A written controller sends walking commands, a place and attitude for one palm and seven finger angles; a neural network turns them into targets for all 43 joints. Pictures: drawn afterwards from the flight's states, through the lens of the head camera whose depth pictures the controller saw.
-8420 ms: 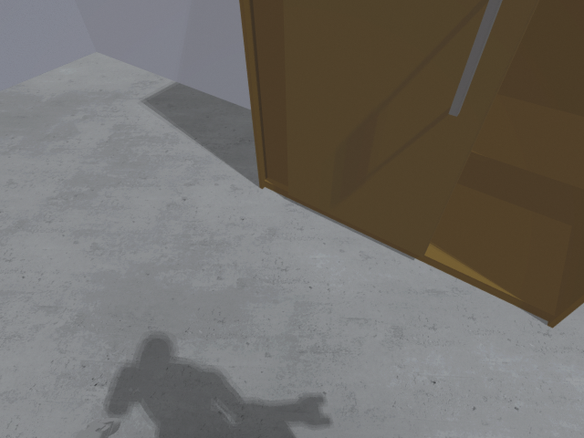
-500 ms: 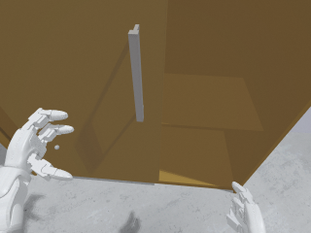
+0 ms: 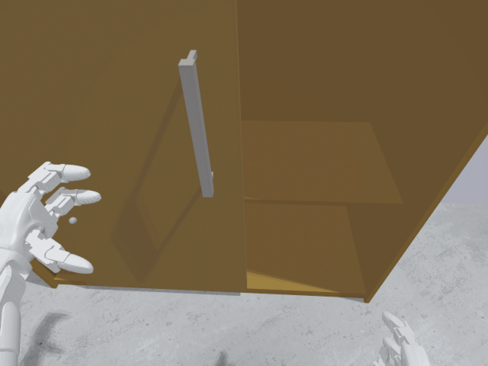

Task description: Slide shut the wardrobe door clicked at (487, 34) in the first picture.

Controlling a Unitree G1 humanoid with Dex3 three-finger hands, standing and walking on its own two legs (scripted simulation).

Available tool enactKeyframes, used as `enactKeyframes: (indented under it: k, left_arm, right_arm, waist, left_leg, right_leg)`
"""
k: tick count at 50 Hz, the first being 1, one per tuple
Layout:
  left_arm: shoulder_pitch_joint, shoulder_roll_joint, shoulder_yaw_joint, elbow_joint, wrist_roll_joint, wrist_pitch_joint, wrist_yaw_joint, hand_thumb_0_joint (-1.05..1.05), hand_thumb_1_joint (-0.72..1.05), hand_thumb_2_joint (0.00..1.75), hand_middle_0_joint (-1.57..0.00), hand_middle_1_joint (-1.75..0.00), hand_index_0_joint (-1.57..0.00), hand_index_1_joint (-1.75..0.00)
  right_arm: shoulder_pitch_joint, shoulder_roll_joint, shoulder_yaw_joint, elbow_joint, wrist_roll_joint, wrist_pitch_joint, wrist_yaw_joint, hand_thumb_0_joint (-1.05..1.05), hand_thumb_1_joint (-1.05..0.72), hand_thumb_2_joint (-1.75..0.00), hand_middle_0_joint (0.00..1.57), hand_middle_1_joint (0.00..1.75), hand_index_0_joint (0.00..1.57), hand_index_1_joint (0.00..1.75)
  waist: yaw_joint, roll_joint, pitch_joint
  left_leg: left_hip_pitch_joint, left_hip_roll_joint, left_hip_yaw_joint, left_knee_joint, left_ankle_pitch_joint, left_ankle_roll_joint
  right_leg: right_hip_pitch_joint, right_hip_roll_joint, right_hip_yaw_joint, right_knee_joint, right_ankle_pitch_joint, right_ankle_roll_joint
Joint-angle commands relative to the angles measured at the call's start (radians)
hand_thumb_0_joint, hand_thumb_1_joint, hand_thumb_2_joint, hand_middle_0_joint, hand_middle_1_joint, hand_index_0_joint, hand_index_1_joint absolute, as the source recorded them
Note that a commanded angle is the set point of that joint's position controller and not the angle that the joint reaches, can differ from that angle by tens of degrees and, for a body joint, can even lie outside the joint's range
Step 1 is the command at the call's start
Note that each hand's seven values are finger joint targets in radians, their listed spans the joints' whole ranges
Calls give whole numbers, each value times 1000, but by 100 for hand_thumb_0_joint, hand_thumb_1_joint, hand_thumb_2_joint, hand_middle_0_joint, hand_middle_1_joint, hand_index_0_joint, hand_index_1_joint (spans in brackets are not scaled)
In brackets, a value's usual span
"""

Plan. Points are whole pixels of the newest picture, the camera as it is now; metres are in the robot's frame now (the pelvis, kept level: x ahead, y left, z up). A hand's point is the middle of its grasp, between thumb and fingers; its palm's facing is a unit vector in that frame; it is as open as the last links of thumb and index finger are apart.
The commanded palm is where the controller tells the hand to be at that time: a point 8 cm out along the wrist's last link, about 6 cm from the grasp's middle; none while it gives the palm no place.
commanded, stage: raise the hand with hooked fingers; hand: left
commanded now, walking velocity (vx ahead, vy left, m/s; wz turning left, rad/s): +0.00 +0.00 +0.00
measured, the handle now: (201, 133) +0.52 +0.13 +0.12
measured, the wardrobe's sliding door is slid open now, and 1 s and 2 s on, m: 0.49 0.49 0.49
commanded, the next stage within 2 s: move the hooked fingers beside the handle in 0.24 s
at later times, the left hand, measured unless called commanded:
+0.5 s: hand (89, 210) +0.29 +0.25 +0.15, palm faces +0.05 -1.00 -0.09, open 13.9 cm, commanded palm +0.26 +0.30 +0.15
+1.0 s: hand (117, 184) +0.35 +0.23 +0.14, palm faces +0.02 -1.00 -0.05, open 13.9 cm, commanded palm +0.32 +0.28 +0.14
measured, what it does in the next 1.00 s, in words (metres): stands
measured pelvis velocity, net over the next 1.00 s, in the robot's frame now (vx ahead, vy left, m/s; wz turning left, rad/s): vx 0.02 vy -0.01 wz -0.01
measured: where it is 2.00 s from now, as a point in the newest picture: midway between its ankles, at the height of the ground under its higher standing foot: outside the picture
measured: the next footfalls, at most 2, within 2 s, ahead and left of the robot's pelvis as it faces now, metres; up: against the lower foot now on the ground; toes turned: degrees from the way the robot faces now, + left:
none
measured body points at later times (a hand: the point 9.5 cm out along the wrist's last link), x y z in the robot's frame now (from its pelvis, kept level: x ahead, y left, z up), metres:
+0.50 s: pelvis +0.02 -0.02 +0.00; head +0.01 -0.05 +0.45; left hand +0.28 +0.30 +0.16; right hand +0.19 -0.26 -0.08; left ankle +0.08 +0.11 -0.73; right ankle -0.05 -0.11 -0.73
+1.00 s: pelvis +0.02 -0.01 +0.00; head +0.02 -0.03 +0.45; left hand +0.34 +0.28 +0.15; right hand +0.17 -0.26 -0.09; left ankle +0.08 +0.11 -0.73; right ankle -0.05 -0.11 -0.73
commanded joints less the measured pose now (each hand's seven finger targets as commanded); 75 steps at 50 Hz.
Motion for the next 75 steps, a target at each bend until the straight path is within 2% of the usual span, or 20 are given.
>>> enactKeyframes:
  k: [1, 10, 13, 21, 25, 33, 38, 41, 44, 48, 50, 54, 57, 60, 62, 64, 66, 69, 72, 75]
  left_arm:
    - [-250, 301, 146, -224, -33, -95, 21, 0, -50, 30, -30, -120, -30, -120]
    - [-249, 275, 107, -148, -37, -81, -9, 0, -50, 30, -30, -120, -30, -120]
    - [-262, 290, 122, -179, -38, -89, -14, 0, -50, 30, -30, -120, -30, -120]
    - [-255, 277, 126, -149, -46, -92, -20, 0, -50, 30, -30, -120, -30, -120]
    - [-331, 279, 105, -104, -37, -92, -21, 0, -50, 30, -30, -120, -30, -120]
    - [-408, 277, 85, -72, -19, -102, -14, 0, -50, 30, -30, -120, -30, -120]
    - [-396, 266, 82, -77, -9, -97, 8, 0, -50, 30, -30, -120, -30, -120]
    - [-415, 249, 66, -38, -6, -84, 26, 0, -50, 30, -30, -120, -30, -120]
    - [-465, 269, 71, -40, 5, -88, 47, 0, -50, 30, -30, -120, -30, -120]
    - [-511, 221, 26, -76, 19, -104, 62, 0, -50, 30, -30, -120, -30, -120]
    - [-484, 238, 52, -45, 21, -102, 78, 0, -50, 30, -30, -120, -30, -120]
    - [-536, 228, 23, 0, 34, -92, 93, 0, -50, 30, -30, -120, -30, -120]
    - [-591, 180, -26, -9, 45, -94, 108, 0, -50, 30, -30, -120, -30, -120]
    - [-603, 194, -13, -10, 55, -105, 131, 0, -50, 30, -30, -120, -30, -120]
    - [-652, 155, -52, -9, 57, -106, 142, 0, -50, 30, -30, -120, -30, -120]
    - [-650, 194, -21, 41, 63, -104, 159, 0, -50, 30, -30, -120, -30, -120]
    - [-705, 164, -55, 59, 71, -103, 165, 0, -50, 30, -30, -120, -30, -120]
    - [-717, 191, -40, 97, 85, -109, 180, 0, -50, 30, -30, -120, -30, -120]
    - [-825, 181, -65, 146, 90, -125, 185, 0, -50, 30, -30, -120, -30, -120]
    - [-844, 155, -92, 159, 100, -142, 192, 0, -50, 30, -30, -120, -30, -120]
  right_arm:
    - [-121, -110, -44, -158, -3, -72, -8, 0, -90, -90, 20, 30, 20, 30]
    - [-122, -112, -46, -158, 4, -71, -11, 0, -90, -90, 20, 30, 20, 30]
    - [-122, -111, -48, -162, 3, -75, -10, 0, -90, -90, 20, 30, 20, 30]
    - [-120, -108, -51, -157, 2, -69, -6, 0, -90, -90, 20, 30, 20, 30]
    - [-116, -113, -51, -145, 4, -58, -9, 0, -90, -90, 20, 30, 20, 30]
    - [-109, -112, -55, -148, 0, -41, -11, 0, -90, -90, 20, 30, 20, 30]
    - [-107, -110, -56, -160, 0, -29, -3, 0, -90, -90, 20, 30, 20, 30]
    - [-100, -114, -57, -156, 0, -16, 0, 0, -90, -90, 20, 30, 20, 30]
    - [-89, -116, -58, -149, -4, -3, -1, 0, -90, -90, 20, 30, 20, 30]
    - [-91, -108, -59, -157, -6, 1, 3, 0, -90, -90, 20, 30, 20, 30]
    - [-84, -112, -61, -151, -8, 8, 5, 0, -90, -90, 20, 30, 20, 30]
    - [-77, -116, -59, -139, -9, 27, 4, 0, -90, -90, 20, 30, 20, 30]
    - [-79, -111, -60, -145, -7, 32, 7, 0, -90, -90, 20, 30, 20, 30]
    - [-75, -113, -63, -144, -11, 40, 10, 0, -90, -90, 20, 30, 20, 30]
    - [-77, -107, -60, -141, -10, 45, 12, 0, -90, -90, 20, 30, 20, 30]
    - [-68, -116, -61, -126, -13, 55, 10, 0, -90, -90, 20, 30, 20, 30]
    - [-69, -115, -59, -131, -10, 62, 12, 0, -90, -90, 20, 30, 20, 30]
    - [-57, -116, -60, -123, -14, 75, 14, 0, -90, -90, 20, 30, 20, 30]
    - [-47, -119, -61, -113, -12, 81, 14, 0, -90, -90, 20, 30, 20, 30]
    - [-41, -117, -64, -115, -12, 86, 19, 0, -90, -90, 20, 30, 20, 30]
  waist:
    - [11, 39, -163]
    - [4, -12, -118]
    - [7, -6, -182]
    - [6, -31, -177]
    - [-8, -32, -151]
    - [-9, -4, -202]
    - [1, 11, -234]
    - [-6, -24, -196]
    - [-9, -41, -217]
    - [-18, 19, -259]
    - [-12, -17, -248]
    - [-20, -23, -218]
    - [-31, 9, -236]
    - [-27, 0, -252]
    - [-39, 5, -241]
    - [-31, -32, -224]
    - [-44, -28, -211]
    - [-35, -6, -231]
    - [-61, -24, -216]
    - [-59, 9, -255]
  left_leg:
    - [291, -24, -33, -57, 9, 31]
    - [256, -30, -23, -40, 12, 34]
    - [289, -33, -21, -28, 62, 37]
    - [280, -37, -10, -8, 114, 38]
    - [264, -39, -8, 2, 99, 38]
    - [292, -39, -10, 2, 130, 38]
    - [305, -36, -10, 0, 169, 36]
    - [276, -35, -11, -3, 133, 36]
    - [282, -31, -12, -3, 146, 37]
    - [333, -27, -15, -4, 170, 35]
    - [310, -27, -14, -2, 164, 36]
    - [292, -23, -15, -12, 123, 34]
    - [323, -21, -26, -16, 117, 30]
    - [327, -18, -28, -15, 123, 31]
    - [336, -16, -31, -21, 106, 28]
    - [306, -13, -29, -25, 90, 29]
    - [301, -16, -29, -30, 65, 28]
    - [299, -16, -27, -24, 72, 28]
    - [302, -10, -36, -26, 40, 25]
    - [322, -13, -34, -17, 56, 25]
  right_leg:
    - [-187, 26, 15, -113, 158, 1]
    - [-206, 21, 34, -120, 183, 11]
    - [-181, 16, 33, -103, 247, 12]
    - [-177, 12, 38, -89, 349, 20]
    - [-194, 9, 50, -92, 351, 26]
    - [-183, 10, 42, -76, 368, 16]
    - [-165, 12, 31, -62, 393, 8]
    - [-187, 14, 33, -72, 361, 11]
    - [-168, 13, 30, -70, 357, 7]
    - [-186, 18, 28, -59, 356, 2]
    - [-174, 19, 28, -63, 363, 2]
    - [-189, 18, 28, -71, 309, 1]
    - [-216, 20, 24, -64, 284, -2]
    - [-204, 21, 27, -64, 285, -5]
    - [-222, 21, 24, -66, 264, -4]
    - [-204, 21, 26, -73, 250, -6]
    - [-229, 20, 28, -72, 233, -3]
    - [-209, 18, 33, -72, 230, -8]
    - [-246, 22, 32, -71, 199, -6]
    - [-241, 20, 35, -65, 210, -9]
